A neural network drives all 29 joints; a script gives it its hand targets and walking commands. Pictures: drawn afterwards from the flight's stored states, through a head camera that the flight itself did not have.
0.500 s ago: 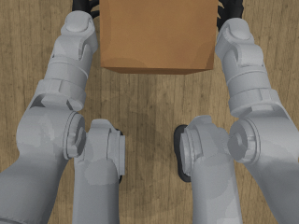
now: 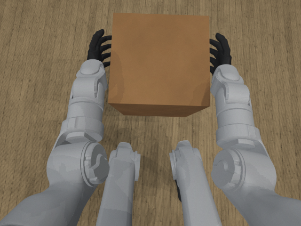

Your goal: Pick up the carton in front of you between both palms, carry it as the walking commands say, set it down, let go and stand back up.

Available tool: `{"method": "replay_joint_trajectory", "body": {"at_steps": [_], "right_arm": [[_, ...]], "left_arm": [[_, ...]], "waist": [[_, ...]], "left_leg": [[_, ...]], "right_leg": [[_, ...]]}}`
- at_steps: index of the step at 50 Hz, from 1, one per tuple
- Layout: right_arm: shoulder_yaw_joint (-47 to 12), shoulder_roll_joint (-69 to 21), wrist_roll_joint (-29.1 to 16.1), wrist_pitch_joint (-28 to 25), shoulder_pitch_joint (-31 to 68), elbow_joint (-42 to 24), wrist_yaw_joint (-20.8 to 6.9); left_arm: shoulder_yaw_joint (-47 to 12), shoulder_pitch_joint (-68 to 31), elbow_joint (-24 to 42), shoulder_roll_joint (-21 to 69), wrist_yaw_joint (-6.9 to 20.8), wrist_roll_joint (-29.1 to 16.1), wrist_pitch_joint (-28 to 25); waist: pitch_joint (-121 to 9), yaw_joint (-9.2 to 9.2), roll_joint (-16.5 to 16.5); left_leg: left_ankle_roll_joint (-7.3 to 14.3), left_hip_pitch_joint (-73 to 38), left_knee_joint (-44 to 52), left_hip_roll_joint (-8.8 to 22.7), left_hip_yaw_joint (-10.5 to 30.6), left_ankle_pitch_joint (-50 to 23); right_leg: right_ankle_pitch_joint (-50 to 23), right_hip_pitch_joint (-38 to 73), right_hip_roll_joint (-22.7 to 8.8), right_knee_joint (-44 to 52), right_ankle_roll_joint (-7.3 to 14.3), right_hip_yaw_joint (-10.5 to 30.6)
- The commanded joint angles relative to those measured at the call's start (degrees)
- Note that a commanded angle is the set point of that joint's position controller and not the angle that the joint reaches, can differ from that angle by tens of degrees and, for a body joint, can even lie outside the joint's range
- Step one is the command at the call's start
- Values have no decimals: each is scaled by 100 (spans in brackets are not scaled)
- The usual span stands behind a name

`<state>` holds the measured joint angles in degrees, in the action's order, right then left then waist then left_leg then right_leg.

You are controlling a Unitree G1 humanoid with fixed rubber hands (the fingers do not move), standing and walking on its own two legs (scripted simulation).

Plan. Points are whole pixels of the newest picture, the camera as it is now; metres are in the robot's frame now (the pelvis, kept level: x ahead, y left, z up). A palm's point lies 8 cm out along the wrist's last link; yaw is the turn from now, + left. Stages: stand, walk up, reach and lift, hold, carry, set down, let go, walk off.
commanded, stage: reach and lift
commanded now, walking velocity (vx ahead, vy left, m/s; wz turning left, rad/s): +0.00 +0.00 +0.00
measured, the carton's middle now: (157, 76) +0.50 -0.01 -0.13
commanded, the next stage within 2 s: none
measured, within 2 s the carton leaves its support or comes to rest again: neither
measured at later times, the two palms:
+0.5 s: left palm (65, 47) +0.46 +0.14 +0.10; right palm (259, 49) +0.45 -0.16 +0.10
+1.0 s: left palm out of the picture +0.41 +0.15 +0.25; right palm out of the picture +0.41 -0.15 +0.25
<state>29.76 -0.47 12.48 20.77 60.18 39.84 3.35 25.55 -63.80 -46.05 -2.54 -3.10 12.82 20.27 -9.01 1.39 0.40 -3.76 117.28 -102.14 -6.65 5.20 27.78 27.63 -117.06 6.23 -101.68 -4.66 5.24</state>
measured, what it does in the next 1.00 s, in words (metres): rises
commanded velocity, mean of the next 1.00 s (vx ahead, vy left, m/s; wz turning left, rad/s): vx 0.00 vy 0.00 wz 0.00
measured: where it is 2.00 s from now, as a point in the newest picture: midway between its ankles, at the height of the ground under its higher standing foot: (153, 188)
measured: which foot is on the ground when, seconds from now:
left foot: down 0.00-1.00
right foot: down 0.00-1.00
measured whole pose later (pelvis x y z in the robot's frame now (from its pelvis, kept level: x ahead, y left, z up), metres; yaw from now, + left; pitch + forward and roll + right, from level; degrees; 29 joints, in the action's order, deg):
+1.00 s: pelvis +0.10 +0.00 +0.26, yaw +0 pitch +12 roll +0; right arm 17.1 -8.0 11.0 21.2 17.8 29.5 2.5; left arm 16.3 -18.7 -31.3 7.1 -3.0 10.6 21.3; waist -9.3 0.4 0.0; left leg -1.1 34.5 -41.5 -3.8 8.2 18.9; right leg 18.7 -34.6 3.6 -41.4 -1.3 8.0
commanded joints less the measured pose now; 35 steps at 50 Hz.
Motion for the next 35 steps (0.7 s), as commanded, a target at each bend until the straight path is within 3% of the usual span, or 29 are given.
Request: {"method": "replay_joint_trajectory", "body": {"at_steps": [1,11,35], "right_arm": [[-3154,-6069,-971,11,3826,71,-1488],[-3936,-6416,-1278,12,2651,-340,-1465],[-4191,-6540,-897,-385,-112,-309,-1398]], "left_arm": [[-2670,-3484,135,6269,1449,-921,-74],[-3551,-2403,710,6725,1425,-1271,-47],[-3811,324,832,6883,1326,-948,-426]], "waist": [[-6104,7,22],[-5871,14,120],[-3650,-51,15]], "left_leg": [[253,-3570,1289,-378,-1032,-588],[167,-4727,2078,-389,-856,-1160],[278,-7611,4853,-161,-214,-1804]], "right_leg": [[-692,3555,373,1246,228,-1102],[-1238,4605,401,2004,215,-931],[-1832,7510,193,4788,351,-292]]}}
